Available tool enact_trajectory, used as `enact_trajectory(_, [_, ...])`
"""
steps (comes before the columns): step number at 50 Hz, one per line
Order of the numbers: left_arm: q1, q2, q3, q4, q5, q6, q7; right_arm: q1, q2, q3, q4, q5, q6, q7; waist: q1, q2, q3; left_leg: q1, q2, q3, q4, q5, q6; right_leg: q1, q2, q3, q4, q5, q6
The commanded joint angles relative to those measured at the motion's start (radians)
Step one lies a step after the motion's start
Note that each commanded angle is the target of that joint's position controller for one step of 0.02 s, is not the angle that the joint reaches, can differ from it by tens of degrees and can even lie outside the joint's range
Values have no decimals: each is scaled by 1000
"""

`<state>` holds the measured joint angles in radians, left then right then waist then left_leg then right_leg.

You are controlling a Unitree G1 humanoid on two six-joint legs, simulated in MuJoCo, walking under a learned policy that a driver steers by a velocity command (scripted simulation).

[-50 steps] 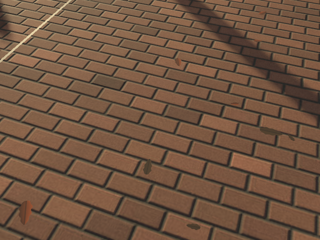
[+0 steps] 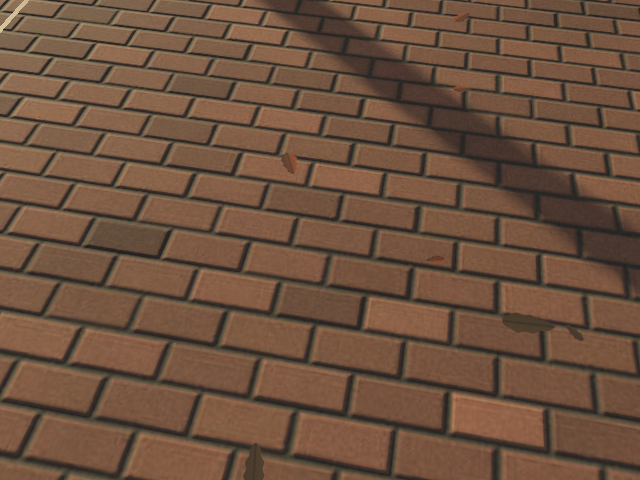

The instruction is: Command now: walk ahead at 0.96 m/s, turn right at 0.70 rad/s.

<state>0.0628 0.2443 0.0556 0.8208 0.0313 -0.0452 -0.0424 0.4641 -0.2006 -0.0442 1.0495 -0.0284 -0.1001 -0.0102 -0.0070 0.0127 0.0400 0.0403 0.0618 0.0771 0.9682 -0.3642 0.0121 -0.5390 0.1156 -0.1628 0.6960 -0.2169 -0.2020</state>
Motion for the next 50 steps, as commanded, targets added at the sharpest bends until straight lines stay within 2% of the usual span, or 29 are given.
enact_trajectory(1, [309,227,79,61,-6,7,20,-190,-153,-16,-217,12,-66,14,120,-50,-174,-888,-23,-175,593,106,49,847,-358,892,-460,-326,-201])
enact_trajectory(2, [293,172,68,73,-6,-1,24,-200,-141,-10,-223,6,-74,12,76,61,-99,-830,16,-168,495,137,52,681,-330,794,-481,-199,-166])
enact_trajectory(5, [246,106,38,71,-19,-26,41,-212,-96,5,-259,-44,-19,24,-32,64,-6,-702,67,-161,352,75,-5,373,-213,595,-505,-38,-135])
enact_trajectory(7, [279,119,33,67,-39,-46,41,-290,-86,15,-310,-53,9,32,-32,38,51,-726,82,-118,244,64,-42,260,-178,550,-541,-11,-139])
enact_trajectory(10, [346,136,35,55,-34,-56,37,-509,-88,33,-412,-35,12,42,26,0,120,-671,43,-50,-61,282,-74,158,-122,504,-583,220,-101])
enact_trajectory(15, [443,181,51,59,-46,-50,39,-617,-101,45,-479,-5,9,42,98,-66,33,-541,-56,-39,-373,486,-27,404,-141,516,-494,682,-13])
enact_trajectory(17, [416,211,55,51,-46,-53,48,-525,-143,30,-467,-4,9,25,47,-81,-59,-354,-104,-46,-457,441,-2,484,-145,510,-354,926,29])
enact_trajectory(18, [401,240,60,50,-36,-57,48,-403,-196,7,-437,3,5,10,-15,-96,-144,-217,-112,-63,-448,389,13,518,-161,518,-204,1004,48])
enact_trajectory(19, [351,271,67,43,-24,-61,45,-214,-237,-15,-387,10,4,-8,-130,-98,-225,-44,-87,-56,-468,347,26,488,-150,500,1,979,56])
enact_trajectory(20, [307,213,55,27,-9,-70,41,-12,-287,-38,-335,-4,5,-30,-217,-74,-307,181,7,-120,-408,190,44,345,-113,464,261,786,59])
enact_trajectory(21, [465,6,9,2,-45,-67,42,25,-348,-54,-323,-56,-3,-31,-86,261,-422,460,352,-613,-426,81,171,16,12,367,661,-201,93])
enact_trajectory(22, [480,79,1,-7,-53,-61,49,-19,-313,-61,-322,-37,5,-1,-79,278,-477,425,378,-950,-620,-161,225,-107,-6,318,758,-219,81])
enact_trajectory(23, [362,115,8,-5,-31,-49,49,-139,-213,-46,-335,-27,4,10,-61,124,-268,234,304,-797,-686,-273,201,-148,-80,306,716,-88,79])
enact_trajectory(24, [282,118,6,-23,-14,-43,37,-184,-157,-34,-322,-25,2,17,-54,15,-156,88,265,-667,-702,-182,191,-144,-103,292,672,-38,82])
enact_trajectory(25, [220,109,4,-43,-4,-37,25,-168,-136,-27,-295,-31,-2,18,-47,-18,-94,-2,225,-563,-712,-57,178,-140,-122,293,645,-39,81])
enact_trajectory(27, [202,61,-10,-79,9,-20,2,-111,-97,-11,-230,-21,-16,20,0,39,-40,-114,178,-439,-750,39,164,-128,-147,305,591,-57,89])
enact_trajectory(32, [-17,71,-38,-208,30,-17,-18,-62,-144,-13,-182,16,-43,26,32,53,74,-213,131,-251,-891,233,172,-234,-205,229,307,64,128])
enact_trajectory(34, [-111,57,-58,-241,19,-31,-36,-59,-161,-17,-186,25,-42,28,15,28,93,-331,72,-176,-953,345,156,-34,-192,143,52,220,138])
enact_trajectory(36, [-124,38,-70,-238,8,-45,-36,-22,-225,-29,-172,32,-42,29,9,28,100,-331,95,-172,-934,689,156,122,-141,106,-48,298,147])
enact_trajectory(38, [-82,88,-56,-216,24,-59,-12,31,-261,-35,-142,37,-35,27,16,36,34,-158,82,-161,-785,996,118,197,-80,98,-143,296,136])
enact_trajectory(40, [183,147,-29,-132,42,-73,18,20,-288,-40,-140,49,-19,15,141,87,-121,-164,29,-152,-421,1043,57,505,-77,126,-220,385,117])
enact_trajectory(41, [312,257,23,-140,-26,-72,46,-45,-243,-25,-204,65,-15,4,239,102,-291,-379,4,-204,-154,710,7,817,-279,322,-127,612,87])
enact_trajectory(42, [340,326,21,-131,0,-59,52,94,-84,11,-216,25,-9,3,126,-228,-498,-594,-119,-155,248,-268,-41,1073,-575,545,-3,1108,18])
enact_trajectory(43, [315,280,15,-167,11,-47,42,172,-131,4,-225,67,-6,-4,116,-287,-665,-661,-120,-274,442,-313,-50,1081,-633,726,-97,1004,-81])
enact_trajectory(44, [238,218,10,-180,-4,-36,43,82,-188,-19,-251,87,7,-14,101,-196,-521,-735,-55,-223,451,-255,-64,943,-581,597,-151,916,-70])
enact_trajectory(45, [180,164,1,-169,-24,-36,45,9,-192,-27,-274,83,22,-24,78,-136,-349,-789,-19,-164,413,-177,-76,785,-530,477,-193,868,-46])
enact_trajectory(46, [130,121,-8,-160,-30,-37,45,-14,-180,-32,-271,72,43,-33,39,-85,-250,-780,9,-139,411,-124,-91,643,-484,404,-251,774,-36])
enact_trajectory(48, [52,102,-2,-154,-16,-45,43,39,-111,-35,-283,65,86,-33,-43,-126,-178,-656,55,-132,387,-56,-93,418,-466,277,-350,687,-23])
enact_trajectory(50, [-30,100,5,-146,-13,-51,46,-28,-99,-41,-331,67,113,-33,-68,-122,-96,-636,80,-119,290,-25,-90,269,-460,170,-428,599,-20])
